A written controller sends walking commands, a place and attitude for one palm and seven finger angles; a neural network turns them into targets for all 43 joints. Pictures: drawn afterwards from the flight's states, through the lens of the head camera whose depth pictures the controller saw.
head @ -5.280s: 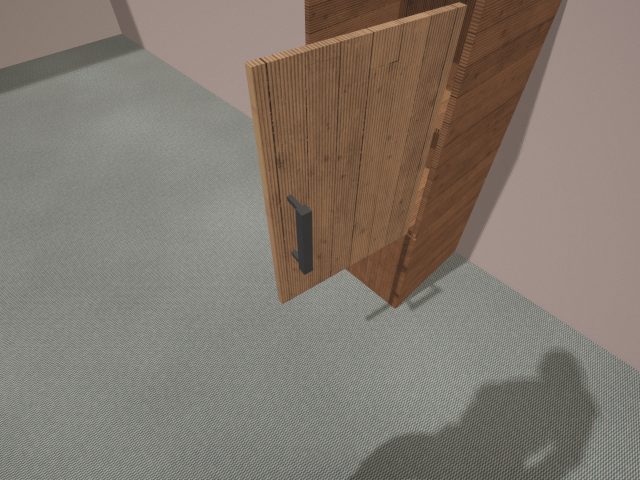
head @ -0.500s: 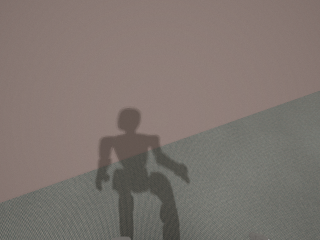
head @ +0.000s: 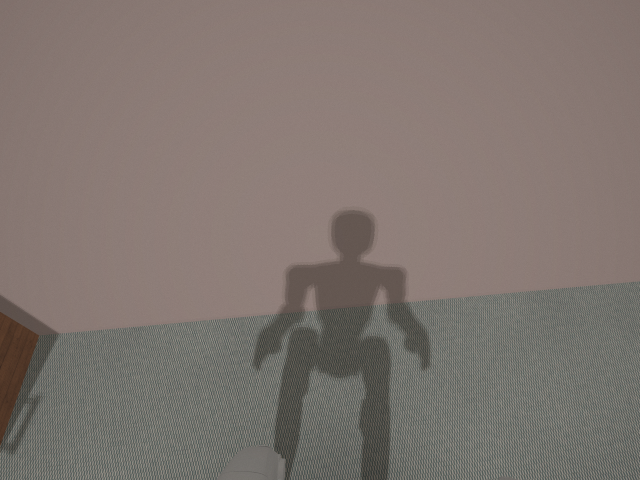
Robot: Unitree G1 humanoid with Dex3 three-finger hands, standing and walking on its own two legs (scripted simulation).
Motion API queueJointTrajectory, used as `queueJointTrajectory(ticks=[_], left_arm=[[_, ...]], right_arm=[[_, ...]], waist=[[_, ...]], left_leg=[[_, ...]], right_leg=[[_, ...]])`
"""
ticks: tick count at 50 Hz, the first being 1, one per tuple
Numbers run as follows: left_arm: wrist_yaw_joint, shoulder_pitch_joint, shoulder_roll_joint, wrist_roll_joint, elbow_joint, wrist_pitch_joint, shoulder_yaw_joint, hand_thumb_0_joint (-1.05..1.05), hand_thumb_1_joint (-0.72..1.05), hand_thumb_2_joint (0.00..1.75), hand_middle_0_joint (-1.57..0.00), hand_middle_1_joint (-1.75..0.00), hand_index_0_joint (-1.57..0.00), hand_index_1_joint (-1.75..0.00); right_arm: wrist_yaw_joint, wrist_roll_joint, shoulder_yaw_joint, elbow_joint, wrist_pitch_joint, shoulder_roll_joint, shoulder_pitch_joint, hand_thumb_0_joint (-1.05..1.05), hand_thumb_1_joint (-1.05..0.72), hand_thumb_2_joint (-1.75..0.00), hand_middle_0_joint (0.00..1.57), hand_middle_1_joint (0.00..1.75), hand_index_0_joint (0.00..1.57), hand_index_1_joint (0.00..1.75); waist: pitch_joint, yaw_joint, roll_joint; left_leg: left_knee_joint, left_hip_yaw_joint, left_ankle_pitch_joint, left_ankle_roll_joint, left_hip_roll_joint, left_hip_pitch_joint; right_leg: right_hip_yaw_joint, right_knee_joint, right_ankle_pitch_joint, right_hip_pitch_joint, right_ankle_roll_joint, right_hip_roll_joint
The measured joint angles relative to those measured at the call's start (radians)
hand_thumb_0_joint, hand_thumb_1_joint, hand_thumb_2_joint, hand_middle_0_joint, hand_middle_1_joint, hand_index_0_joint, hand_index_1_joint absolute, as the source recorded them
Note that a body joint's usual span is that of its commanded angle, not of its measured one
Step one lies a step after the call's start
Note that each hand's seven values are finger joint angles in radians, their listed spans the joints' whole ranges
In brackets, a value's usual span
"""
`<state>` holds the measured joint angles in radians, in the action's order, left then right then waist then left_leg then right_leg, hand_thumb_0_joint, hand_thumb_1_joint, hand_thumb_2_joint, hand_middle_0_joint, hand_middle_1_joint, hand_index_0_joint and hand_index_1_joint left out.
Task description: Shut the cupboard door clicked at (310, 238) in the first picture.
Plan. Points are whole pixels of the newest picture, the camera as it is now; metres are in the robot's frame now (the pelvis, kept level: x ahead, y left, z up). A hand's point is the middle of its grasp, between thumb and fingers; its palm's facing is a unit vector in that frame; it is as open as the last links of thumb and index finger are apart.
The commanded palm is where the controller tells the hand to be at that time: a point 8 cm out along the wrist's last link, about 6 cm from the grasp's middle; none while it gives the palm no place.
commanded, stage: turn to face it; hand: left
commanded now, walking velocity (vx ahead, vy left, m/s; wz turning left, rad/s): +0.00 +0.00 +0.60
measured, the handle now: out of the picture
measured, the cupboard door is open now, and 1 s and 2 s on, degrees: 80 80 80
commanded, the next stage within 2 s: none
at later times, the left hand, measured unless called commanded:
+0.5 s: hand out of the picture +0.08 +0.22 -0.16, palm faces +0.28 -0.92 -0.28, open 7.4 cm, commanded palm none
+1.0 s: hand out of the picture -0.03 +0.17 -0.20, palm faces +0.59 -0.78 -0.23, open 7.4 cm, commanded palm none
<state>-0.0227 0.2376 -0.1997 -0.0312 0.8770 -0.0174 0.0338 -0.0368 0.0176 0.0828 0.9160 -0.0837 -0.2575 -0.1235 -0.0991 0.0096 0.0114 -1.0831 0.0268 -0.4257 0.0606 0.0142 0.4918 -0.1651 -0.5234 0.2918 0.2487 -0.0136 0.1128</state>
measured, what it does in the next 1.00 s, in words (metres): steps on the spot, turning left: left foot, then right foot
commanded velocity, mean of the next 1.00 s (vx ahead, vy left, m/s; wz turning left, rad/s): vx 0.00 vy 0.00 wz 0.60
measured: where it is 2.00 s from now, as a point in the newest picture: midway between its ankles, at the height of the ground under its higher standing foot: outside the picture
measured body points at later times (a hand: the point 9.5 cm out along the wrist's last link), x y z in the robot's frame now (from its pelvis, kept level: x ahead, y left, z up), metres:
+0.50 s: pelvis +0.03 -0.02 -0.01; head +0.08 +0.00 +0.44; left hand +0.07 +0.27 -0.14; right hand +0.17 -0.25 -0.15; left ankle -0.01 +0.12 -0.74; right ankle +0.07 -0.16 -0.72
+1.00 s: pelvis +0.05 -0.03 -0.02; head +0.08 +0.03 +0.43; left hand -0.06 +0.21 -0.18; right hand +0.30 -0.17 -0.14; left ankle -0.01 +0.05 -0.74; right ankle +0.08 -0.16 -0.70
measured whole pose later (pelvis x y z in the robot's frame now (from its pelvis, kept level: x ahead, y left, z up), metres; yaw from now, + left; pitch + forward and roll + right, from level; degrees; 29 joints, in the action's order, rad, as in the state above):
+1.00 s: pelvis +0.05 -0.03 -0.02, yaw +36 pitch +1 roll +0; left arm -0.02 0.22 -0.26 -0.02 0.91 -0.06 0.06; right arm -0.03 0.02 0.05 0.89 -0.03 -0.22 -0.10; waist -0.12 -0.01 0.08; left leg -0.64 0.07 -0.34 -0.04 -0.01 0.32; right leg -0.13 -0.98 0.56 0.38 0.06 0.13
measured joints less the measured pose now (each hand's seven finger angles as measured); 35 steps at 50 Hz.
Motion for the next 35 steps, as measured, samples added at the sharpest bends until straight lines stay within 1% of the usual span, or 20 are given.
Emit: queueJointTrajectory(ticks=[3,6,7,8,9,10,11,12,15,18,22,24,26,27,28,29,30,32,33,35], left_arm=[[0.002,0.005,0.006,-0.002,0.002,0.01,-0.003,0.01,0.91,0.9,-0.21,-0.3,-0.2,-0.3],[0.005,0.008,0.003,-0.002,0.006,0.014,0.001,0.01,0.9,0.9,-0.21,-0.3,-0.2,-0.3],[0.006,0.01,-0.001,-0.001,0.01,0.014,0.003,0.0,0.9,0.9,-0.21,-0.3,-0.2,-0.3],[0.008,0.016,-0.006,0.003,0.013,0.012,0.006,0.0,0.9,0.9,-0.21,-0.3,-0.2,-0.3],[0.01,0.019,-0.013,0.008,0.017,0.006,0.011,0.0,0.9,0.9,-0.21,-0.3,-0.2,-0.3],[0.009,0.01,-0.024,0.011,0.026,-0.007,0.016,0.01,0.9,0.9,-0.21,-0.3,-0.2,-0.3],[0.007,0.0,-0.034,0.011,0.033,-0.024,0.019,0.01,0.91,0.9,-0.21,-0.3,-0.2,-0.3],[0.004,-0.01,-0.043,0.01,0.037,-0.037,0.022,0.01,0.91,0.9,-0.21,-0.3,-0.2,-0.3],[0.004,-0.045,-0.058,0.009,0.041,-0.05,0.032,0.01,0.91,0.9,-0.2,-0.3,-0.2,-0.3],[0.011,-0.077,-0.065,0.012,0.02,-0.042,0.035,0.01,0.91,0.9,-0.2,-0.3,-0.2,-0.3],[0.013,-0.108,-0.066,0.015,-0.006,-0.033,0.033,0.01,0.91,0.9,-0.2,-0.3,-0.2,-0.3],[0.013,-0.118,-0.064,0.017,-0.016,-0.027,0.03,0.01,0.91,0.9,-0.2,-0.3,-0.19,-0.3],[0.014,-0.12,-0.06,0.02,-0.025,-0.014,0.026,0.01,0.91,0.9,-0.2,-0.3,-0.19,-0.3],[0.014,-0.113,-0.061,0.017,-0.033,-0.003,0.023,0.01,0.91,0.9,-0.2,-0.3,-0.2,-0.3],[0.01,-0.113,-0.052,0.012,-0.032,0.008,0.021,0.0,0.91,0.9,-0.2,-0.3,-0.2,-0.3],[0.007,-0.112,-0.041,0.009,-0.03,0.014,0.015,0.0,0.91,0.9,-0.2,-0.3,-0.2,-0.3],[0.005,-0.107,-0.03,0.007,-0.028,0.016,0.008,0.0,0.91,0.9,-0.2,-0.3,-0.2,-0.3],[0.001,-0.09,-0.013,0.006,-0.026,0.012,0.0,0.0,0.91,0.9,-0.2,-0.3,-0.2,-0.3],[-0.001,-0.08,-0.007,0.006,-0.023,0.008,-0.002,0.0,0.91,0.9,-0.2,-0.3,-0.2,-0.3],[-0.003,-0.063,0.0,0.006,-0.017,0.004,-0.004,0.0,0.91,0.9,-0.2,-0.3,-0.2,-0.3]], right_arm=[[-0.001,-0.003,-0.009,0.004,0.003,0.009,0.007,0.01,-0.91,-0.9,0.2,0.3,0.2,0.3],[0.001,-0.006,-0.019,0.003,0.011,0.017,0.022,0.01,-0.91,-0.9,0.2,0.3,0.2,0.3],[0.001,-0.007,-0.022,0.0,0.016,0.02,0.026,0.01,-0.91,-0.9,0.2,0.3,0.2,0.3],[0.0,-0.006,-0.025,-0.006,0.023,0.021,0.027,0.01,-0.91,-0.9,0.2,0.3,0.2,0.3],[0.0,-0.003,-0.026,-0.012,0.033,0.023,0.027,0.01,-0.91,-0.9,0.2,0.3,0.2,0.3],[0.003,-0.001,-0.026,-0.015,0.042,0.031,0.03,0.01,-0.91,-0.9,0.2,0.3,0.2,0.3],[0.006,0.0,-0.029,-0.018,0.047,0.038,0.03,0.01,-0.91,-0.9,0.2,0.3,0.2,0.3],[0.01,0.002,-0.034,-0.02,0.051,0.044,0.025,0.0,-0.91,-0.9,0.2,0.3,0.2,0.3],[0.026,0.006,-0.04,-0.018,0.054,0.053,0.002,0.0,-0.91,-0.9,0.2,0.3,0.2,0.3],[0.032,0.007,-0.043,-0.007,0.052,0.052,-0.016,0.0,-0.9,-0.9,0.2,0.3,0.2,0.3],[0.03,0.01,-0.038,0.004,0.047,0.044,-0.035,0.0,-0.9,-0.9,0.21,0.3,0.2,0.3],[0.028,0.011,-0.032,0.005,0.041,0.037,-0.042,0.0,-0.9,-0.9,0.21,0.3,0.2,0.3],[0.028,0.008,-0.025,0.005,0.035,0.028,-0.05,0.0,-0.9,-0.9,0.21,0.3,0.2,0.3],[0.027,0.003,-0.02,0.003,0.032,0.024,-0.058,0.0,-0.9,-0.9,0.21,0.3,0.2,0.3],[0.027,0.0,-0.013,0.007,0.027,0.014,-0.052,0.0,-0.9,-0.9,0.21,0.3,0.2,0.3],[0.027,-0.002,-0.006,0.012,0.021,0.004,-0.046,0.01,-0.9,-0.9,0.21,0.3,0.2,0.3],[0.026,-0.002,0.0,0.013,0.016,-0.006,-0.042,0.01,-0.9,-0.9,0.21,0.3,0.2,0.3],[0.02,-0.001,0.008,0.019,0.008,-0.017,-0.036,0.01,-0.91,-0.9,0.2,0.3,0.2,0.3],[0.016,0.0,0.009,0.02,0.005,-0.019,-0.034,0.01,-0.91,-0.9,0.2,0.3,0.2,0.3],[0.009,0.0,0.007,0.021,0.002,-0.015,-0.029,0.01,-0.91,-0.9,0.2,0.3,0.2,0.3]], waist=[[-0.01,-0.01,0.021],[-0.019,-0.023,0.036],[-0.02,-0.026,0.041],[-0.017,-0.025,0.044],[-0.012,-0.023,0.048],[-0.014,-0.022,0.061],[-0.015,-0.023,0.068],[-0.013,-0.023,0.07],[-0.004,-0.018,0.055],[-0.004,-0.018,0.036],[-0.002,-0.009,0.011],[-0.002,-0.001,-0.004],[0.002,0.006,-0.019],[0.011,0.007,-0.017],[0.006,0.005,-0.03],[-0.002,0.008,-0.041],[-0.007,0.013,-0.05],[-0.01,0.018,-0.052],[-0.009,0.02,-0.047],[-0.008,0.024,-0.03]], left_leg=[[0.176,0.03,-0.022,0.003,0.008,-0.069],[0.341,0.055,-0.008,-0.008,0.005,-0.137],[0.404,0.063,0.025,-0.013,0.002,-0.164],[0.48,0.069,0.091,-0.022,0.0,-0.197],[0.513,0.063,0.149,-0.054,-0.005,-0.208],[0.49,0.056,0.141,-0.076,-0.015,-0.197],[0.472,0.047,0.118,-0.087,-0.018,-0.191],[0.47,0.036,0.103,-0.09,-0.017,-0.191],[0.515,-0.009,0.117,-0.078,-0.011,-0.206],[0.565,-0.047,0.149,-0.069,-0.006,-0.224],[0.583,-0.089,0.161,-0.052,-0.003,-0.227],[0.569,-0.111,0.154,-0.039,-0.003,-0.218],[0.533,-0.135,0.137,-0.022,-0.007,-0.198],[0.499,-0.142,0.119,-0.017,-0.017,-0.18],[0.425,-0.145,0.046,-0.016,-0.02,-0.152],[0.315,-0.139,-0.034,-0.02,-0.028,-0.115],[0.196,-0.127,-0.073,-0.023,-0.037,-0.076],[0.005,-0.085,-0.068,-0.019,-0.037,-0.016],[-0.049,-0.064,-0.049,-0.014,-0.03,0.001],[-0.074,-0.031,-0.018,-0.003,-0.014,0.012]], right_leg=[[-0.04,0.007,0.006,-0.014,0.002,0.014],[-0.081,-0.029,0.036,-0.013,0.01,0.028],[-0.094,-0.052,0.051,-0.009,0.015,0.034],[-0.106,-0.088,0.073,0.0,0.021,0.041],[-0.104,-0.148,0.096,0.025,0.033,0.051],[-0.064,-0.241,0.167,0.061,0.051,0.053],[-0.014,-0.34,0.226,0.102,0.062,0.038],[0.025,-0.424,0.25,0.139,0.069,0.022],[0.095,-0.56,0.209,0.216,0.086,-0.011],[0.136,-0.546,0.156,0.242,0.095,-0.024],[0.156,-0.395,0.144,0.208,0.098,-0.04],[0.152,-0.292,0.136,0.167,0.095,-0.055],[0.139,-0.146,0.065,0.1,0.091,-0.073],[0.134,-0.059,0.012,0.062,0.08,-0.07],[0.125,-0.063,0.004,0.062,0.058,-0.072],[0.112,-0.082,0.016,0.062,0.036,-0.069],[0.097,-0.085,0.028,0.053,0.021,-0.061],[0.072,-0.061,0.032,0.026,0.008,-0.044],[0.061,-0.043,0.028,0.012,0.006,-0.037],[0.037,-0.008,0.016,-0.013,0.006,-0.023]])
